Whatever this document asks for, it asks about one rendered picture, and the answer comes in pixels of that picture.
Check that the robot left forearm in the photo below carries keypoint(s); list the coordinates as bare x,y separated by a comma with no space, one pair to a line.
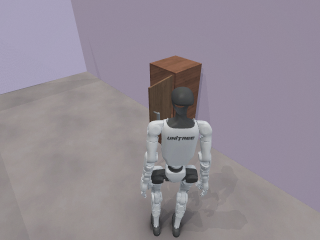
147,170

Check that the robot right forearm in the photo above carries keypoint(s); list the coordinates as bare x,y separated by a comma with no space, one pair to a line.
205,169

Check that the cupboard door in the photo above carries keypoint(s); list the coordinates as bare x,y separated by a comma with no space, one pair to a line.
160,99

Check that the robot left hand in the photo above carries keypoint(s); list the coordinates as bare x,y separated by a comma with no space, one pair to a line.
143,187

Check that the robot right foot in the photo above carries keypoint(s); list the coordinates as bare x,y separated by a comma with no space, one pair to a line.
175,231

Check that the robot right hand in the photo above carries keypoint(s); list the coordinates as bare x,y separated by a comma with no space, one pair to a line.
202,185

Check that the robot left upper arm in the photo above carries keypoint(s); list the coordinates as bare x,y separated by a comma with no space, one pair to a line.
154,128

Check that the left robot shin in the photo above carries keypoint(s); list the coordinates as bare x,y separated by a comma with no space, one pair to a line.
156,209

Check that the robot right upper arm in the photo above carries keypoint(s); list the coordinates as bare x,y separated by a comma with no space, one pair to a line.
205,141

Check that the handle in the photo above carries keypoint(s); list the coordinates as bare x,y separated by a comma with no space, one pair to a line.
157,116

